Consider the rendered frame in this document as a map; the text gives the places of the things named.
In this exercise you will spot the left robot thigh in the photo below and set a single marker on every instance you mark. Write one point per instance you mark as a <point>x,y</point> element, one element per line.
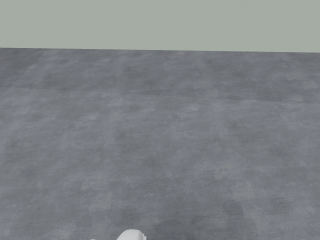
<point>132,234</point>

